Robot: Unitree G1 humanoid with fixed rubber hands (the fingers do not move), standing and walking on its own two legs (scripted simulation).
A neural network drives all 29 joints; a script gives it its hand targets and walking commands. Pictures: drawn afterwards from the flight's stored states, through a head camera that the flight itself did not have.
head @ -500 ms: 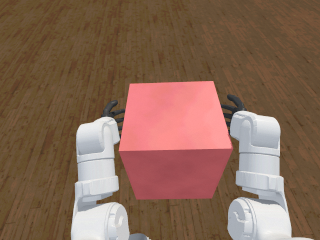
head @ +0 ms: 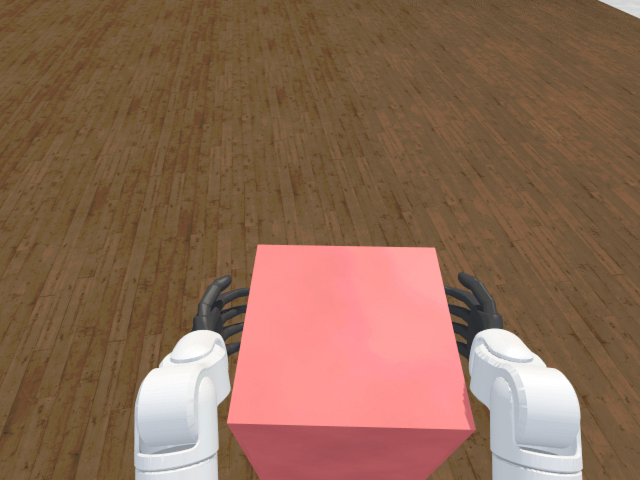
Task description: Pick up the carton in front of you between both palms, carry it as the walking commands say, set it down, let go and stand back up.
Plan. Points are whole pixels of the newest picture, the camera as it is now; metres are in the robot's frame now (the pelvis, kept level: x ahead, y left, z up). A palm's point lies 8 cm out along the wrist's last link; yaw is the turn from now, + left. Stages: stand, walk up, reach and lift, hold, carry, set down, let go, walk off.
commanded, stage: carry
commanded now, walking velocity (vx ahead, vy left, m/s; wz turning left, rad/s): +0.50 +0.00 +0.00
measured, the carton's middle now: (342, 371) +0.25 +0.00 +0.01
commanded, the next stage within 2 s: none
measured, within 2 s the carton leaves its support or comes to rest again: neither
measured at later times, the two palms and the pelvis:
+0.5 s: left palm (267, 190) +0.52 +0.11 +0.09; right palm (450, 180) +0.55 -0.19 +0.08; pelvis +0.30 -0.06 +0.00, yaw +3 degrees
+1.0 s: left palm (269, 94) +0.85 +0.14 +0.09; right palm (407, 91) +0.84 -0.16 +0.10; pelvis +0.60 -0.01 +0.00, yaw +0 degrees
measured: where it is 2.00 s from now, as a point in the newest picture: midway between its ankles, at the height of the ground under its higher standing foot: (332, 343)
